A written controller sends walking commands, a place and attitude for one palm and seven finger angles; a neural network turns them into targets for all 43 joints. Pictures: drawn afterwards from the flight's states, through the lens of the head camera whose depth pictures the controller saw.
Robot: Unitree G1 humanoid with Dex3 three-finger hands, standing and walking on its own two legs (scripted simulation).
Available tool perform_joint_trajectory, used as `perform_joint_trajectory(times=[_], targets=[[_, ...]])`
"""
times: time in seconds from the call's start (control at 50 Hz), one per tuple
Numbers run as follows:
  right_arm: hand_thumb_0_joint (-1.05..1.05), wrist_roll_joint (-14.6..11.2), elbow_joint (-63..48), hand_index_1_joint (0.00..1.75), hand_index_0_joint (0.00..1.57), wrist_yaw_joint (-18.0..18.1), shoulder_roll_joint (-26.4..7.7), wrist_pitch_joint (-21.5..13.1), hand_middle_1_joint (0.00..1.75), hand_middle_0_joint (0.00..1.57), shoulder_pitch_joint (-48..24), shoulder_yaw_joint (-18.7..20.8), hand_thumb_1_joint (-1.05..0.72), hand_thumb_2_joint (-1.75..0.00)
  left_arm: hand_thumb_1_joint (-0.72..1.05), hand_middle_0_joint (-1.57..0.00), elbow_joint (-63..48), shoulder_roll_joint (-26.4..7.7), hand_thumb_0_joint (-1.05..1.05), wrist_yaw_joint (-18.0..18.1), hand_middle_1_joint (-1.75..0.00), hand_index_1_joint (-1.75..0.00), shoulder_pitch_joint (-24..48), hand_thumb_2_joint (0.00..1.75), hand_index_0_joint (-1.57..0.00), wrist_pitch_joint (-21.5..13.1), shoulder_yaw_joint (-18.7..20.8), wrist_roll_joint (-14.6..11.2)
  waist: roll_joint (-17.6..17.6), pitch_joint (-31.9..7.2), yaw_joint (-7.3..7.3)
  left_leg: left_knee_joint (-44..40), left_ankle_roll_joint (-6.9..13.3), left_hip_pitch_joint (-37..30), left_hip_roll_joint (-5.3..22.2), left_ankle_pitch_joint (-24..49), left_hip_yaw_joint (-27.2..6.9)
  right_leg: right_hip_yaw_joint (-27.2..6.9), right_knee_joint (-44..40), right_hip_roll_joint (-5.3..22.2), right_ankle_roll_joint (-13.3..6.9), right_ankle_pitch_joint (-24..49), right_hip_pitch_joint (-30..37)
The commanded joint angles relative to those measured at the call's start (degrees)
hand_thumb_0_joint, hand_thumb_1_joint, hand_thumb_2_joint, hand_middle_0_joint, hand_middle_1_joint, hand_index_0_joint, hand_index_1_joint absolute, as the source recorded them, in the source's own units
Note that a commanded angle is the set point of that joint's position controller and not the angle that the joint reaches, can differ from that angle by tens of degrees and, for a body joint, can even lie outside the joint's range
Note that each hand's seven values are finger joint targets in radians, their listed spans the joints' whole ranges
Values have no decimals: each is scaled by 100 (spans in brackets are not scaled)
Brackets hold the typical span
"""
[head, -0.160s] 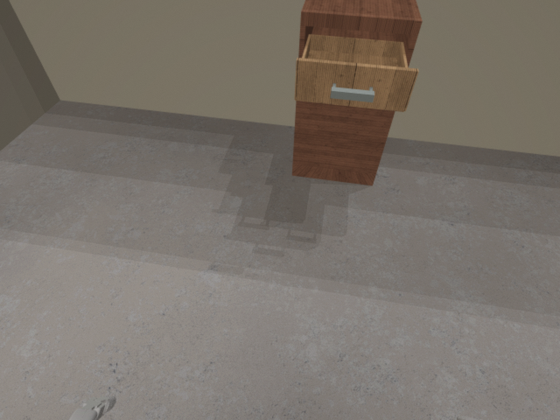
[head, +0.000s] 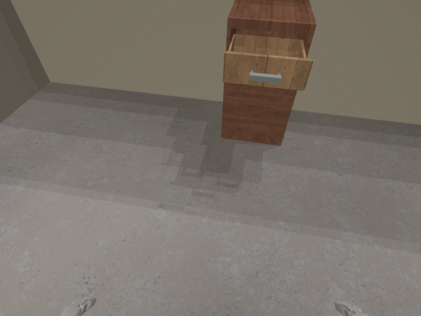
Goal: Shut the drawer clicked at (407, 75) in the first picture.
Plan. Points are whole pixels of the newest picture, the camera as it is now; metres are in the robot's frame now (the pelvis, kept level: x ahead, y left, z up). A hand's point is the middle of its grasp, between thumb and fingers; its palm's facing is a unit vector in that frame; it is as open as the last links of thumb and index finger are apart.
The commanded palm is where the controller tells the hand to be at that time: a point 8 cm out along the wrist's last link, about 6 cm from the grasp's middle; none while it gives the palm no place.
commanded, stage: stand and wait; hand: left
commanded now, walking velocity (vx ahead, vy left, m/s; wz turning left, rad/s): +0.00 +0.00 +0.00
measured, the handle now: (265, 75) +1.09 -0.18 -0.08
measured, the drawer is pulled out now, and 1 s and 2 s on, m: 0.29 0.29 0.29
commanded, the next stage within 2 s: look at it before walking up in 0.66 s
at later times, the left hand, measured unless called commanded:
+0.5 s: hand out of the picture +0.03 +0.23 -0.15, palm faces -0.01 -0.94 -0.33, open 7.4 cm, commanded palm none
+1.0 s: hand out of the picture +0.04 +0.23 -0.15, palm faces -0.02 -0.95 -0.32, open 7.4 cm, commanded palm none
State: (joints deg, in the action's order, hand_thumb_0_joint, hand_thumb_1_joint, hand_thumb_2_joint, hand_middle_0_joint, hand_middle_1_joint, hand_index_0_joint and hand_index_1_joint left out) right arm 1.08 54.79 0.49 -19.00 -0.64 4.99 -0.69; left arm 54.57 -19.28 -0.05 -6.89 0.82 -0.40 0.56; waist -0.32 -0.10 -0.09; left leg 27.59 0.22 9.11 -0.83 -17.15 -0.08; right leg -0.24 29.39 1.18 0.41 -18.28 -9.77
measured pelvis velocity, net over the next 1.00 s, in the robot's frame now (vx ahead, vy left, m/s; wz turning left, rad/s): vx -0.04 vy -0.02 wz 0.00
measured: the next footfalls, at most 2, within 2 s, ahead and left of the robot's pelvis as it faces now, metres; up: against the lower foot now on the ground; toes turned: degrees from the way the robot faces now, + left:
none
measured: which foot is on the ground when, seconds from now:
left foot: down 0.00-1.00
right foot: down 0.00-1.00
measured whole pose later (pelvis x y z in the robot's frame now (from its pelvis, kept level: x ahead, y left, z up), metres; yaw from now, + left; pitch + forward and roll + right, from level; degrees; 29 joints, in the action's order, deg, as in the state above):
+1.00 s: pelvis -0.04 -0.02 +0.01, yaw +0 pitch -2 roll +0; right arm 0.7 63.7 0.2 -18.8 -0.8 8.7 -0.7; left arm 62.2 -18.9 -0.4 -8.5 0.1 0.0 0.6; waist -0.4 1.0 0.2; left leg 21.7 -1.3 8.5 0.9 -11.0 -0.4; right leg 0.1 23.2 -0.5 -0.9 -11.9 -9.2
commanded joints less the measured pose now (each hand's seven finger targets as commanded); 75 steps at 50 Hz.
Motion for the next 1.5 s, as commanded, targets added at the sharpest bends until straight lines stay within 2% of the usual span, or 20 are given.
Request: perform_joint_trajectory(times=[0.0,0.14,0.44,0.58,0.9,1.06,1.2,1.36,1.4,1.42,1.46,1.48], targets=[[0,-6,-314,30,20,73,-1172,-143,30,20,-229,328,-90,-90,90,-20,-326,-1204,0,92,-30,-30,191,90,-20,-173,289,16,-14,-389,-8,-434,215,-112,677,2030,-447,-400,-414,505,-256,1908,128],[0,-22,-153,30,20,69,-1148,-143,30,20,-247,310,-90,-90,90,-20,-178,-1195,0,78,-30,-30,169,90,-20,-181,291,14,78,-334,-15,-565,193,-120,678,1705,-456,-469,-606,524,-252,1672,120],[0,-41,305,30,20,44,-1153,-122,30,20,-1,254,-90,-90,90,-20,241,-1220,0,56,-30,-30,93,90,-20,-206,261,-2,-11,-63,-4,-826,125,56,684,888,-523,-657,-1057,549,-270,780,6],[0,-39,446,30,20,39,-1150,-132,30,20,70,244,-90,-90,90,-20,355,-1190,0,53,-30,-30,76,90,-20,-208,254,-2,-33,2,-14,-901,114,93,700,783,-540,-697,-1137,540,-268,568,-64],[0,-43,537,30,20,35,-1129,-155,30,20,134,250,-90,-90,90,-20,391,-1147,0,60,-30,-30,60,90,-20,-225,251,7,50,-51,-16,-972,105,39,742,906,-560,-688,-1144,523,-251,745,-38],[0,-49,537,30,20,35,-1121,-151,30,20,139,253,-90,-90,90,-20,400,-1154,0,62,-30,-30,51,90,-20,-239,250,8,-37,-112,-2,-952,96,-36,746,1016,-554,-693,-1172,545,-253,885,-1],[0,-52,541,30,20,40,-1136,-151,30,20,90,248,-90,-90,90,-20,431,-1146,0,59,-30,-30,28,90,-20,-231,242,9,92,-55,-12,-998,97,-38,765,1076,-562,-657,-1153,527,-239,1033,27],[0,-62,557,30,20,43,-1126,-158,30,20,78,251,-90,-90,90,-20,451,-1145,0,61,-30,-30,-10,90,-20,-241,238,10,44,-173,-14,-997,101,-133,775,1205,-559,-643,-1148,542,-229,1208,121],[0,-17,689,30,20,32,-526,-88,30,20,403,128,-90,-90,90,-20,597,-534,0,74,-30,-30,-348,90,-20,-139,121,4,-12,-187,-5,-837,-1,-232,755,726,-345,-684,-1074,474,-186,677,-11],[0,-5,691,30,20,30,-446,-58,30,20,575,128,-90,-90,90,-20,600,-465,0,57,-30,-30,-489,90,-20,-86,126,19,36,-162,1,-774,14,-247,756,225,-295,-732,-997,399,-217,149,-163],[0,19,650,30,20,26,-559,-18,30,20,675,206,-90,-90,90,-20,496,-495,0,-13,-30,-30,-522,90,-20,-14,184,52,162,298,15,-918,93,31,842,-925,-346,-781,-854,219,-265,-791,-663],[0,28,583,30,20,24,-636,-7,30,20,723,252,-90,-90,90,-20,408,-494,0,-47,-30,-30,-548,90,-20,1,220,66,245,506,13,-1011,155,161,931,-1393,-445,-738,-695,111,-279,-1033,-889]])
